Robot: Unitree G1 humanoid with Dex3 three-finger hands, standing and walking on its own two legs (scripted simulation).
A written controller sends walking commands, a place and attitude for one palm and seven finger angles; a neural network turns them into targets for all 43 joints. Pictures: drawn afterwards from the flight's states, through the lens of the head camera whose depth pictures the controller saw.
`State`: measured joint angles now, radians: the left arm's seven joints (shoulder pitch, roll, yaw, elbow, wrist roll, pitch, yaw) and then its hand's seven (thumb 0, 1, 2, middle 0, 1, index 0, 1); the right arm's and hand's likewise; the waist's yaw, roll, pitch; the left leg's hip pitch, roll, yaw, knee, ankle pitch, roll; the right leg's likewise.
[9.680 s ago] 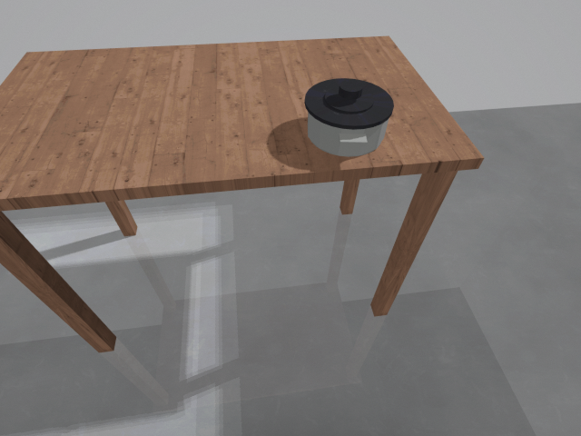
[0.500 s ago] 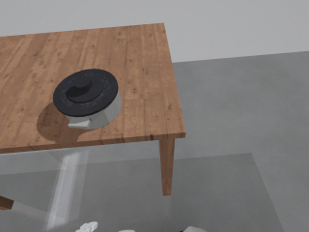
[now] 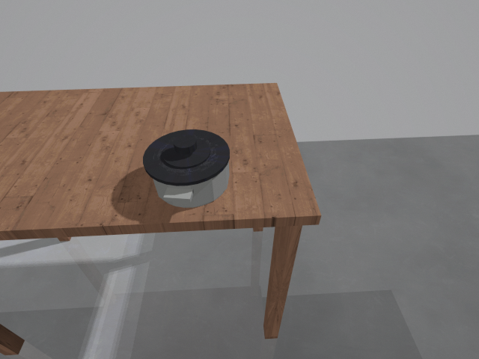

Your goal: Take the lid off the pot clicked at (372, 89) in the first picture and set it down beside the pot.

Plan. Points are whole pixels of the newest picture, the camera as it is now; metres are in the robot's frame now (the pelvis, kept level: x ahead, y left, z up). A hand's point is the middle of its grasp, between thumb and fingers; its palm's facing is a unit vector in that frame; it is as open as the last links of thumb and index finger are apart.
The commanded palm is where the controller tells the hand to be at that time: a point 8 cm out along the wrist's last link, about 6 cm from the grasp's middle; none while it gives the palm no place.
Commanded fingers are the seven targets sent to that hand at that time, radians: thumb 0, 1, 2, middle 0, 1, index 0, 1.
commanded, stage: come to a stop and stand still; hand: left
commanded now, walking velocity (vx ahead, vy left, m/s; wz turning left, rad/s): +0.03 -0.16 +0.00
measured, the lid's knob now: (185, 144) +0.49 +0.15 +0.13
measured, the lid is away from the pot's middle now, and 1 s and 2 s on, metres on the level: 0.00 0.00 0.00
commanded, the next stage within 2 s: look again from close up in 0.76 s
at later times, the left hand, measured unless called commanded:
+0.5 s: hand out of the picture +0.05 +0.15 -0.16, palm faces -0.01 -0.98 -0.21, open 7.2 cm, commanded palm none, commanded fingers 0.00 0.90 0.90 -0.20 -0.30 -0.20 -0.30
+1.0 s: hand out of the picture +0.06 +0.15 -0.15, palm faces +0.00 -0.97 -0.23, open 7.3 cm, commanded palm none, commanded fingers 0.00 0.90 0.90 -0.20 -0.30 -0.20 -0.30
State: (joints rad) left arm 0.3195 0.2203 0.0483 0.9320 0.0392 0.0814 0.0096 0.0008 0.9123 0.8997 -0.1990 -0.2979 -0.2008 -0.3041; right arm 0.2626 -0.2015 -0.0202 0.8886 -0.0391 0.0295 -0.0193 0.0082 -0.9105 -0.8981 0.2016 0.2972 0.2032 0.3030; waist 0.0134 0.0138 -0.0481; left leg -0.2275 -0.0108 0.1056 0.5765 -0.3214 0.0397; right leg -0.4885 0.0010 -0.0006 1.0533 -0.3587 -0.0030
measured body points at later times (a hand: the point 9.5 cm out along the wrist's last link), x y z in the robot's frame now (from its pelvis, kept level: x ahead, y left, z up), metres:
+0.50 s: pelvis +0.02 -0.03 +0.01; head +0.03 -0.04 +0.46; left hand +0.05 +0.20 -0.14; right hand +0.03 -0.26 -0.15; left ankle +0.00 +0.10 -0.73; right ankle -0.01 -0.09 -0.73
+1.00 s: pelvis +0.03 -0.03 +0.01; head +0.04 -0.04 +0.46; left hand +0.06 +0.20 -0.14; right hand +0.03 -0.25 -0.15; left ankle +0.00 +0.10 -0.73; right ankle -0.01 -0.09 -0.73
